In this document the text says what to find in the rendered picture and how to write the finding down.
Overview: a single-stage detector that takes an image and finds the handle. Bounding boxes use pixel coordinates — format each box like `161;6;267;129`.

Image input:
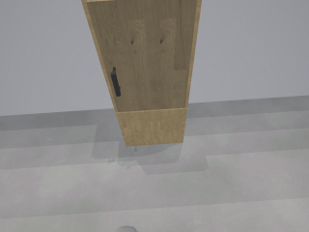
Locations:
110;67;121;97

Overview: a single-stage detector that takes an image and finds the cupboard door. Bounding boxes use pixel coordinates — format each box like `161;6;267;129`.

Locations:
86;0;198;112

